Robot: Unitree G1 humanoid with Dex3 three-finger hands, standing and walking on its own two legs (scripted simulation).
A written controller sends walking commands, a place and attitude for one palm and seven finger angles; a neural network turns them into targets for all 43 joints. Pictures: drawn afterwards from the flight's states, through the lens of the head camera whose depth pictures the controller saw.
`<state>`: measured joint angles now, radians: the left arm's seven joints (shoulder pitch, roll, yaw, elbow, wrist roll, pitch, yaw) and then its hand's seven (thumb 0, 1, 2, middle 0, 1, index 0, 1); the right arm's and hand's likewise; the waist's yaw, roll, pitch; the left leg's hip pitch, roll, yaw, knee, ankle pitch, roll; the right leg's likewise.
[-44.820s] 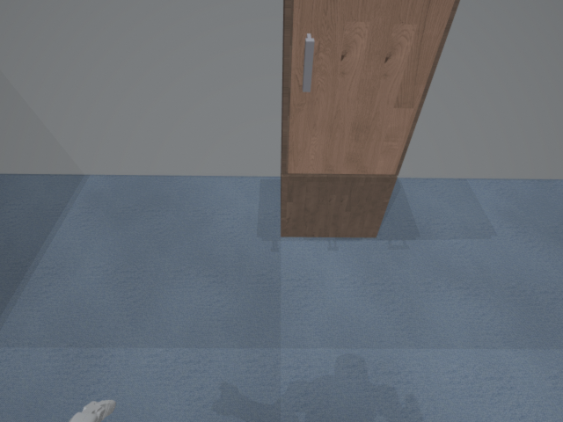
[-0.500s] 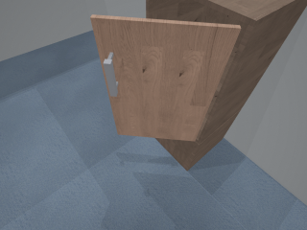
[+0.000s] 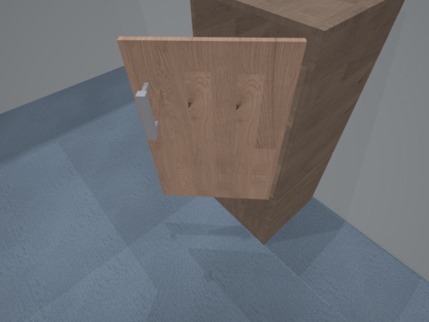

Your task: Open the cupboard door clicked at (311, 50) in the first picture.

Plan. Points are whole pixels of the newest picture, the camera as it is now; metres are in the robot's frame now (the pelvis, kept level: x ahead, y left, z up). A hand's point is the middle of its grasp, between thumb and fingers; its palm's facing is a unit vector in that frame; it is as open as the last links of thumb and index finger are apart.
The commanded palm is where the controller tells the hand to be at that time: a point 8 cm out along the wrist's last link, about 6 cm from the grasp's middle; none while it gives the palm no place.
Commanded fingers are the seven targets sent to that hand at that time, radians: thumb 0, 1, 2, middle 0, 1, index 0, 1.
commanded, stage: come to a stop and stand still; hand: left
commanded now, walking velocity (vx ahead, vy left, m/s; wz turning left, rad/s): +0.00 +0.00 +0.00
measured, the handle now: (149, 111) +0.58 +0.20 +0.06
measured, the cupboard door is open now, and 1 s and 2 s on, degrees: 45 45 45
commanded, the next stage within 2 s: look again from close up in 0.06 s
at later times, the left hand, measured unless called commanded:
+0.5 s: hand out of the picture +0.05 +0.17 -0.17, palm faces +0.01 -0.98 -0.21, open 7.4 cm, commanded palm none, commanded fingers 0.00 0.90 0.90 -0.20 -0.30 -0.20 -0.30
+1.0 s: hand (123, 258) +0.23 +0.18 +0.01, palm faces +0.11 -0.99 -0.04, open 7.9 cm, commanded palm +0.15 +0.24 -0.04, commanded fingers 0.00 0.55 0.75 -0.23 -0.53 -0.23 -0.53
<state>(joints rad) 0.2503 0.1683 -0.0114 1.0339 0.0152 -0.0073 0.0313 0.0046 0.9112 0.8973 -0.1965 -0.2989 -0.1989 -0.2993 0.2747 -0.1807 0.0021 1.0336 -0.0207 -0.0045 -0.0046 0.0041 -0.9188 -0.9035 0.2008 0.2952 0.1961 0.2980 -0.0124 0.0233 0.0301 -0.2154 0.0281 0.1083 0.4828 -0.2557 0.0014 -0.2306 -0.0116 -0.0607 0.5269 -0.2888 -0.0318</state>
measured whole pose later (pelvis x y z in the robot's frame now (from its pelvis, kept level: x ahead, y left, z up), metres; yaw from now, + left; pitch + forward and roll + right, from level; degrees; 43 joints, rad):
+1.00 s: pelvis +0.00 -0.01 -0.03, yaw +1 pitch +7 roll +2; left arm 0.28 0.17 0.16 0.23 -0.23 -0.45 -0.20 0.01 0.76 0.84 -0.20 -0.39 -0.21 -0.39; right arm 0.17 -0.24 -0.05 0.68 0.02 -0.25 -0.03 0.01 -0.90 -0.90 0.20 0.30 0.20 0.30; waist -0.01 -0.01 -0.08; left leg -0.50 0.03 0.08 0.74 -0.36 -0.01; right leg -0.51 -0.03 -0.08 0.79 -0.41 -0.04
